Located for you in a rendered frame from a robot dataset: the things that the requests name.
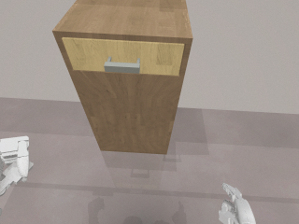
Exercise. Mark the drawer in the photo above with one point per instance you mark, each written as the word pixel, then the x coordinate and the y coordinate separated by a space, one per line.
pixel 156 58

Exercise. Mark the robot left hand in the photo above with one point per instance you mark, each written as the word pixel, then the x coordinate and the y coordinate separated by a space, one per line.
pixel 15 154

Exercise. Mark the cabinet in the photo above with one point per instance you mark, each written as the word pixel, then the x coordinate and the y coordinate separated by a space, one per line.
pixel 128 112

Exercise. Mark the handle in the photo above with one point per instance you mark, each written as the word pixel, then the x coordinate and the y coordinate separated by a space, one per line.
pixel 117 67

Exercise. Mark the robot right hand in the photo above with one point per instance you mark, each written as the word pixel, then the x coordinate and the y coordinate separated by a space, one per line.
pixel 238 212

